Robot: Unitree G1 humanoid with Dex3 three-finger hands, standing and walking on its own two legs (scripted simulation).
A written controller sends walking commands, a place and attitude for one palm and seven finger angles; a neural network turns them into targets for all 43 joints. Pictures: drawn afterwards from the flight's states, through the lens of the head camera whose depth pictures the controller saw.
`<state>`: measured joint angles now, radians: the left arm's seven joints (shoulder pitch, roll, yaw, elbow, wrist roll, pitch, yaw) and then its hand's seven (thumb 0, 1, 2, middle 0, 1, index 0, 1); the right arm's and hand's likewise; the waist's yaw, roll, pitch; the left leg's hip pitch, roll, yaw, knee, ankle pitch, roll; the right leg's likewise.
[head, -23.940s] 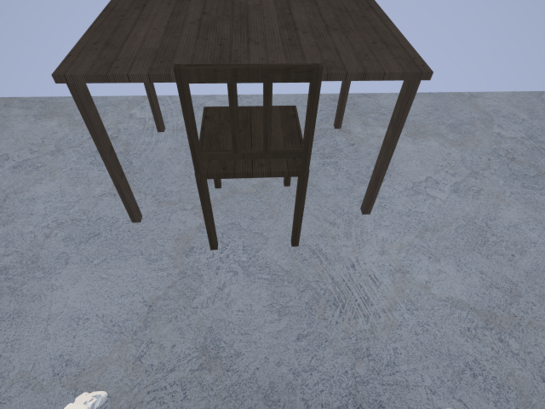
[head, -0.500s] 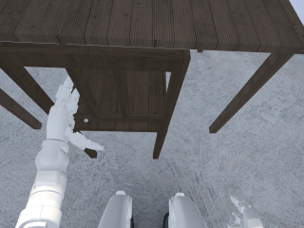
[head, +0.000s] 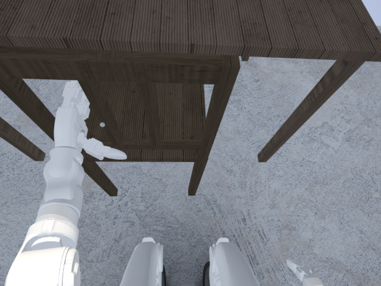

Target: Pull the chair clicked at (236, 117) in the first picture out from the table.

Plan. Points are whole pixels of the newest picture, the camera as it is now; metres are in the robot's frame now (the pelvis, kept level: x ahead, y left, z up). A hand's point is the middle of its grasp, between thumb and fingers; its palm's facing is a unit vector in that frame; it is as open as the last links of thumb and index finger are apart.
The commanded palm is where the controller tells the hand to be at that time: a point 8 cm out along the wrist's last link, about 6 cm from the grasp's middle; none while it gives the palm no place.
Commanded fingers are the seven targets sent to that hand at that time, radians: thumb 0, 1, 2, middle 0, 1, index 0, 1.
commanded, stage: push the fingers through the gap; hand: left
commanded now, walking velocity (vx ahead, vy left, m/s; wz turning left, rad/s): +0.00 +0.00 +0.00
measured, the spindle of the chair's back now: (105, 115) +0.46 +0.18 +0.02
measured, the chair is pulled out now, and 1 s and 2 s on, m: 0.00 0.00 0.04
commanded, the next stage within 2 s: hook a spindle and tug to test in 0.34 s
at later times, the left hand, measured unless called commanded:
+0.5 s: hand (104, 129) +0.43 +0.18 +0.02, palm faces +0.02 -1.00 -0.03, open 16.9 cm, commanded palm +0.40 +0.22 +0.02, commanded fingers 0.00 -0.50 0.30 -0.13 -0.30 -0.13 -0.30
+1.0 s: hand (112, 125) +0.43 +0.16 +0.02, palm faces +0.02 -1.00 -0.03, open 11.8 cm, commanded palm +0.41 +0.21 +0.02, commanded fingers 0.00 0.28 0.64 -0.50 -1.45 -0.50 -1.45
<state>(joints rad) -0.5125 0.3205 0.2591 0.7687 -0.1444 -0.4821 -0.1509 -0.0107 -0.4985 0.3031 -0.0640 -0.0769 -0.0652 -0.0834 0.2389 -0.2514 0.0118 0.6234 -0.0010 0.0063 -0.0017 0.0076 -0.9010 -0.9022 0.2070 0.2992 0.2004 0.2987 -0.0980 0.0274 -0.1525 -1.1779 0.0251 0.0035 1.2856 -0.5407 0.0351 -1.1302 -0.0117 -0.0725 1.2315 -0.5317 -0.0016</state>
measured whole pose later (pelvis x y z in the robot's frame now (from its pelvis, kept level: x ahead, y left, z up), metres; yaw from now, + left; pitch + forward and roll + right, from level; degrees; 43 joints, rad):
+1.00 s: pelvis +0.00 +0.00 +0.00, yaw +0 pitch +25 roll -3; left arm -0.52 0.29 0.25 0.80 -0.13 -0.49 -0.13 -0.01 -0.20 0.43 -0.41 -1.14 -0.41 -1.14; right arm 0.24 -0.25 0.01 0.61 0.00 0.04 0.01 0.01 -0.90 -0.90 0.21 0.30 0.20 0.30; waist -0.10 0.03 -0.15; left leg -1.18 0.03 0.01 1.28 -0.54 0.03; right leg -1.13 -0.01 -0.07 1.23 -0.53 0.00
